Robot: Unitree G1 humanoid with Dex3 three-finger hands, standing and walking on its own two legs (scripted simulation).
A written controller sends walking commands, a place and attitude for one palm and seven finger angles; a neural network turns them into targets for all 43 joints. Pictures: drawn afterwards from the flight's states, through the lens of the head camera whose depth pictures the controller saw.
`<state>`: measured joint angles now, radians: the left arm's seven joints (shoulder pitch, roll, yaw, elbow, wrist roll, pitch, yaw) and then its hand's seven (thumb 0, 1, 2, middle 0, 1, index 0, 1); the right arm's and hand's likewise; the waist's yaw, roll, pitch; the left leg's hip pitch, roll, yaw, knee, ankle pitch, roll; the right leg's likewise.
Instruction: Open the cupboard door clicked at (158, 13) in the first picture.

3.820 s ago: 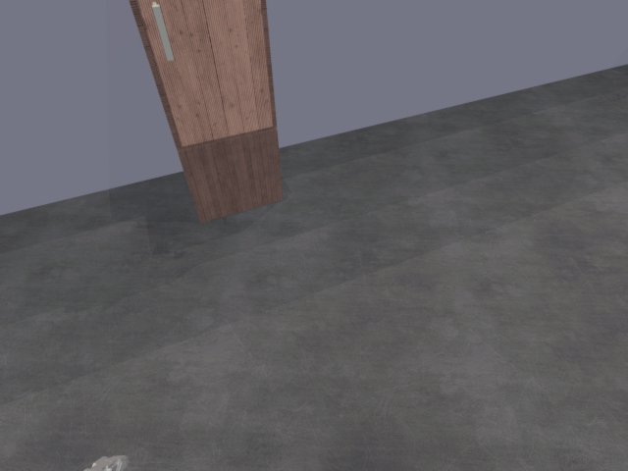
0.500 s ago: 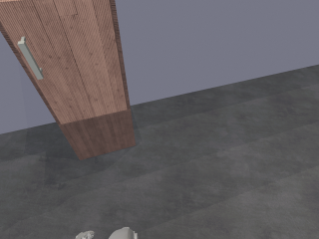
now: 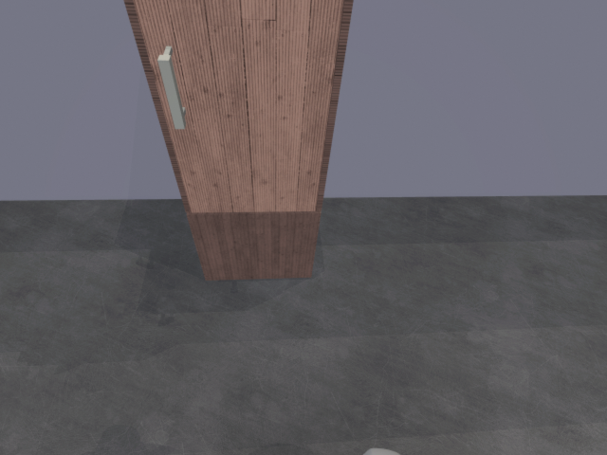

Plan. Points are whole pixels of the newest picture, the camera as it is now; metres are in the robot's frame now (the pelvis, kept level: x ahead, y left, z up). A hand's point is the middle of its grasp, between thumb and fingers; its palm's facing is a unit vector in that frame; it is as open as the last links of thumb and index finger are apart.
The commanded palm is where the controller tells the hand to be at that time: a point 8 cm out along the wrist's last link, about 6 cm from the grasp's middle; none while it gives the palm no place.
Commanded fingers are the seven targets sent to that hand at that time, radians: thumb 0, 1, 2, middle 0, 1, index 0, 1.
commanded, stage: turn to face it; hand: left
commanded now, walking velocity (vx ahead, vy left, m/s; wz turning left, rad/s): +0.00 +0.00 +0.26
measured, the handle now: (174, 89) +0.73 +0.31 +0.06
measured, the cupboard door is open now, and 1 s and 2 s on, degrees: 0 0 0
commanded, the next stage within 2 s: take the last steps up to it in 0.10 s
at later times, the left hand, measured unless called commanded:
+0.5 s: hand out of the picture -0.02 +0.12 -0.15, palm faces +0.23 -0.94 -0.27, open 7.3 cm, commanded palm none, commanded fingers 0.00 0.90 0.90 -0.20 -0.30 -0.20 -0.30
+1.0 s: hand out of the picture +0.02 +0.21 -0.18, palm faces +0.29 -0.94 -0.17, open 7.4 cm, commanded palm none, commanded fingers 0.00 0.90 0.90 -0.20 -0.30 -0.20 -0.30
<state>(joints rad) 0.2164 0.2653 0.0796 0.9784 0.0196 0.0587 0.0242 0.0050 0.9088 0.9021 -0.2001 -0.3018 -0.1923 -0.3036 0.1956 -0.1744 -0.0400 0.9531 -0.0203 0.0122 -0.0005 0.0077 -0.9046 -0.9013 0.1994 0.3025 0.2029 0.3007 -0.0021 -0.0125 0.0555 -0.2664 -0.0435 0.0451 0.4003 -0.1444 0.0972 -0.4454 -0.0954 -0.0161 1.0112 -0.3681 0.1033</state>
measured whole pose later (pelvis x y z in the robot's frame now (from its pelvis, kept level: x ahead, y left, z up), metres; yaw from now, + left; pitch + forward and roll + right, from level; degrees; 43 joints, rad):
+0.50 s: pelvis +0.01 -0.07 +0.01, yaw +10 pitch -1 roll +3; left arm 0.36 0.13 0.03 1.02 0.02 -0.05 0.02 0.00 0.92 0.90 -0.21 -0.30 -0.20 -0.30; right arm 0.29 -0.24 -0.09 1.05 -0.04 0.05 0.03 0.01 -0.91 -0.90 0.19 0.30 0.20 0.30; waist 0.00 0.05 0.00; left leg -0.51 0.04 -0.02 1.08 -0.21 -0.05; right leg -0.10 -0.05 -0.12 0.35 -0.25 -0.04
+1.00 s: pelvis +0.12 +0.06 -0.01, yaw +11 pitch -1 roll +1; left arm 0.39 0.15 0.05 1.15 0.02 -0.01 0.01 0.01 0.91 0.90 -0.20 -0.30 -0.19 -0.30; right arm 0.14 -0.12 -0.04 0.99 0.00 -0.08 -0.02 -0.02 -0.93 -0.90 0.20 0.30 0.20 0.30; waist 0.05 -0.04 0.06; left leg -0.19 0.00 0.18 0.47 -0.27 0.06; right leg -0.42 -0.12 -0.07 1.14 -0.38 0.00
